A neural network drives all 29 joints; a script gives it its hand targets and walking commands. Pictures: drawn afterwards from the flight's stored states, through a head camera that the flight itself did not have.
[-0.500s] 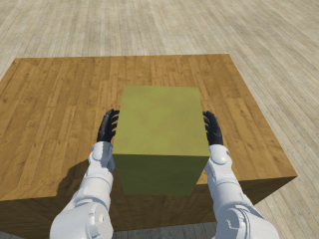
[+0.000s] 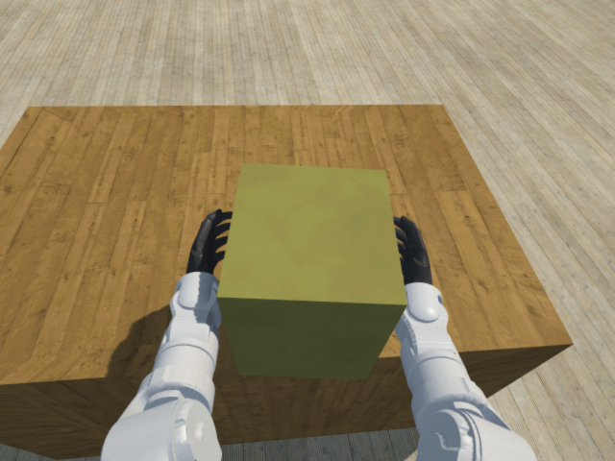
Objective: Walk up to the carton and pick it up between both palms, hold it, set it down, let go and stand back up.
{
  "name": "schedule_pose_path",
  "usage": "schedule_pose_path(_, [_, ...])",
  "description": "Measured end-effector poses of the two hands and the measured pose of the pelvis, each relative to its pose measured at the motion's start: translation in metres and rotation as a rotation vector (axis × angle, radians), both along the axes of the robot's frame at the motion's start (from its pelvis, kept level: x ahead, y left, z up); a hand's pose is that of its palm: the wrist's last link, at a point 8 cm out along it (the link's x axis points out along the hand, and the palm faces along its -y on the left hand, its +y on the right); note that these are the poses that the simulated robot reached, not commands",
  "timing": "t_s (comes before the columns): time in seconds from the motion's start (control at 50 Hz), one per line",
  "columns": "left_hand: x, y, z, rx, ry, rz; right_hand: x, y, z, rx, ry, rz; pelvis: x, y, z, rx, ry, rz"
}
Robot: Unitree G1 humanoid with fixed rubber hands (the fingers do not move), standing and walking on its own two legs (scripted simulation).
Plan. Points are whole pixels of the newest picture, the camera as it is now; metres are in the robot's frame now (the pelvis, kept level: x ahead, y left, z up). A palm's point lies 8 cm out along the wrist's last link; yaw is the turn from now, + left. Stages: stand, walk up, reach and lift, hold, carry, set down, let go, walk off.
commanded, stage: reach and lift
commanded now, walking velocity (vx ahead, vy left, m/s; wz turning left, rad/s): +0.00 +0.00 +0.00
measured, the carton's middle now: (308, 278) +0.39 +0.02 -0.01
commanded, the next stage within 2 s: none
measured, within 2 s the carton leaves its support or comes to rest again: leaves its support in 0.58 s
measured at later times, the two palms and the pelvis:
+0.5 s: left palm (204, 265) +0.38 +0.16 +0.03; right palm (414, 273) +0.37 -0.13 +0.04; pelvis +0.00 +0.00 +0.00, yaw +0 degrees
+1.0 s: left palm (210, 269) +0.37 +0.15 +0.03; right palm (424, 277) +0.36 -0.14 +0.04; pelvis -0.01 -0.01 +0.00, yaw +0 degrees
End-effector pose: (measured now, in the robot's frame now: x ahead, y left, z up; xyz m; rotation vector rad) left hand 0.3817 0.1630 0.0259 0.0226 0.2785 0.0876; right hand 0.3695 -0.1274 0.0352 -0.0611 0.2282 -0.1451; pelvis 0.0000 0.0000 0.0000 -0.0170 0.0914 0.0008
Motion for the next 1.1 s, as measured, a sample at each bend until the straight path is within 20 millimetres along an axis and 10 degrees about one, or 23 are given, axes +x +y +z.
schedule_pose_path(0.52, [0.002,0.000,0.001,0.012,-0.009,0.000,0.002,0.000,0.001,-0.010,-0.019,0.004,0.002,0.000,0.000,-0.002,0.020,0.004])
schedule_pose_path(0.8, [0.007,-0.006,0.037,0.018,-0.156,0.016,0.009,-0.006,0.035,-0.047,-0.170,0.019,-0.003,-0.006,0.002,0.001,0.008,0.016])
schedule_pose_path(1.1, [-0.008,-0.009,0.012,0.000,-0.046,0.019,-0.005,-0.008,0.013,-0.009,-0.068,0.011,-0.009,-0.007,0.000,0.000,0.045,-0.002])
